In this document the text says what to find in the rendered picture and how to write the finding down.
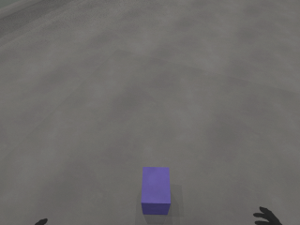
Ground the robot right hand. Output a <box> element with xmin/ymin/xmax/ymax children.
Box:
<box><xmin>253</xmin><ymin>206</ymin><xmax>282</xmax><ymax>225</ymax></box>

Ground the carton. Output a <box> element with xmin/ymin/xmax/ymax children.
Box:
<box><xmin>141</xmin><ymin>167</ymin><xmax>171</xmax><ymax>216</ymax></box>

